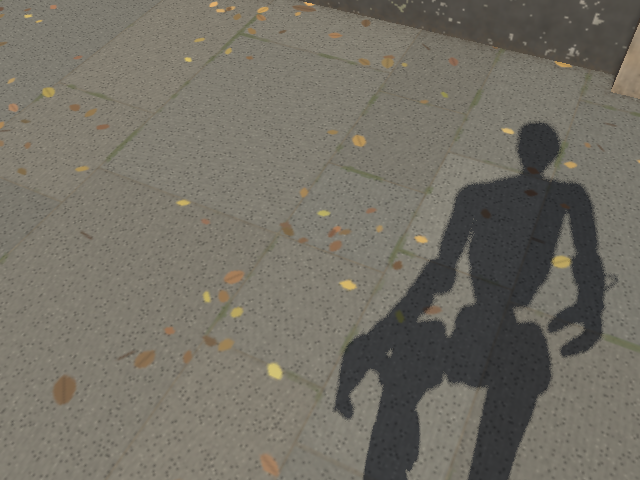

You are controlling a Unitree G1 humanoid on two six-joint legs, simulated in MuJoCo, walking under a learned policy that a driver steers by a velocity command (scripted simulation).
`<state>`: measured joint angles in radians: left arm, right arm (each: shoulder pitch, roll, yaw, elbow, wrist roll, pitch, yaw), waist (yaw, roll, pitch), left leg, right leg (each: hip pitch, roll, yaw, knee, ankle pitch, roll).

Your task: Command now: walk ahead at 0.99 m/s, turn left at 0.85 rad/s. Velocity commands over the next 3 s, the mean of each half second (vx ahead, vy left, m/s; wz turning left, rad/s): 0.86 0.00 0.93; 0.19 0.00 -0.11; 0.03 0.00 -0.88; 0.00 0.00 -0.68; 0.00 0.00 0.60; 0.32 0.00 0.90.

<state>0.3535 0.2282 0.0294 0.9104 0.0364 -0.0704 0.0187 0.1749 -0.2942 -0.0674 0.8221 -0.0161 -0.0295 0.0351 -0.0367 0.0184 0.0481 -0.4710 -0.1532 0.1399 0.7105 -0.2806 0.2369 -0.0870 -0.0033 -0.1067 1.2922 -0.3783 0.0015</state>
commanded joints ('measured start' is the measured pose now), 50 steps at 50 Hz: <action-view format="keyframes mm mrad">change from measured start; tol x32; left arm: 1 -165 139 8 -227 -4 -79 -19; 13 -463 108 -29 -386 -10 -3 -39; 18 180 319 55 -249 35 -32 25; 26 -250 134 47 -251 -46 -36 5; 50 -120 142 61 -226 -51 123 -7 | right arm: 1 227 -164 -60 25 -12 10 -23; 50 -199 -113 -36 -200 -7 16 -85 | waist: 1 -27 -101 -59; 17 201 44 -243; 19 73 -467 -560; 27 17 -120 0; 39 -53 145 -534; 50 80 108 -178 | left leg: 1 618 388 -895 -513 -223 209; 7 64 171 -537 -582 153 115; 16 382 145 -513 -108 877 -84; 17 276 98 -491 145 800 -118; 19 -160 -39 -284 778 -332 -174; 20 -239 79 -260 796 -218 -163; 35 258 129 -124 -228 369 -145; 38 836 660 -574 -140 1406 163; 43 368 475 -294 -345 587 35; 50 202 487 -70 -419 311 -13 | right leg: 1 -788 -44 214 217 21 -16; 17 192 -32 139 -778 326 -6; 19 608 -590 883 -856 507 -171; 26 -51 -297 149 -1000 678 -138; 36 -80 -163 58 -748 821 -94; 38 -437 -4 102 -161 -329 40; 39 -460 -29 205 -42 -393 48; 50 -336 -127 74 -350 76 72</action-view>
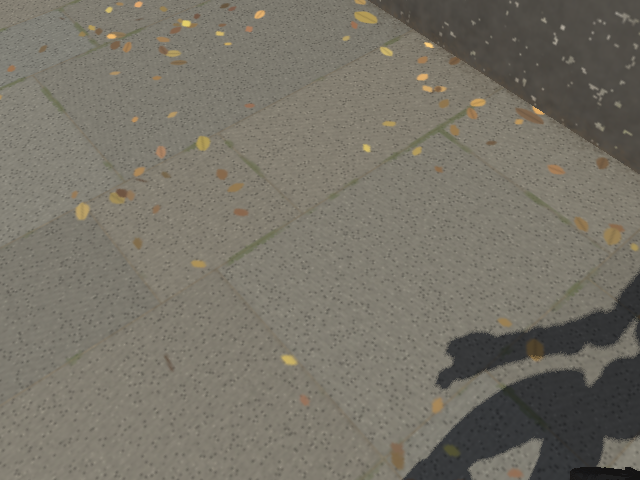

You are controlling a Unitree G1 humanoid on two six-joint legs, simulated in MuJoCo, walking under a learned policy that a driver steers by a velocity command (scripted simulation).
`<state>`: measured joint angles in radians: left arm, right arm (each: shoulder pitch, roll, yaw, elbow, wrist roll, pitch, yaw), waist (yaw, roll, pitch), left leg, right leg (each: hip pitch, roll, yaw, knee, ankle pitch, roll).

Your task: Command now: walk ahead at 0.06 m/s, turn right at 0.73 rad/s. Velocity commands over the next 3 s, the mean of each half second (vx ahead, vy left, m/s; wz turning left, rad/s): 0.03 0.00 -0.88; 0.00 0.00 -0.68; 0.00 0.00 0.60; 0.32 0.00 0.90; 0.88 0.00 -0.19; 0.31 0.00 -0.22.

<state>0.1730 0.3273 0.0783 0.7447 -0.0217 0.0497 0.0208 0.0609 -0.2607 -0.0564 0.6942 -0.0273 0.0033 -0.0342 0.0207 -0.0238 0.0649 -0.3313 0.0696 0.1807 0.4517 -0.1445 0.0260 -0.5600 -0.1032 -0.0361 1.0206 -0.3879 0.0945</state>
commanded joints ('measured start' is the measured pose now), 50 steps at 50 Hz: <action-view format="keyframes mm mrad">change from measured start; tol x32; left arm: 1 52 51 15 -70 7 3 -19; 50 81 68 9 -195 33 -16 -4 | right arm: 1 -78 -155 -52 -64 10 -15 -17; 50 118 -96 -8 16 42 -17 50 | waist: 1 20 155 -199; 8 22 -350 -103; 30 -42 -150 -187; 33 34 315 -189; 50 -8 117 -186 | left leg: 1 81 277 -100 -148 171 189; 5 106 271 -37 2 64 88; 9 -456 -74 -220 800 -502 -87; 32 314 196 -601 -127 216 94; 50 -14 75 -292 4 81 39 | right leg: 1 154 -23 -9 -117 90 -34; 6 338 50 -16 -473 244 -163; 8 427 -255 626 -676 665 -436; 25 409 -17 578 -601 401 -281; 30 335 61 628 -526 381 -233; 33 -51 252 274 3 -273 -86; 37 -98 131 170 247 -48 -15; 50 632 35 126 -692 373 -93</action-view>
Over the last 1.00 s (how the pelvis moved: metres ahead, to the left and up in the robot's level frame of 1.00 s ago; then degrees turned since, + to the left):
0.63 0.03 0.04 21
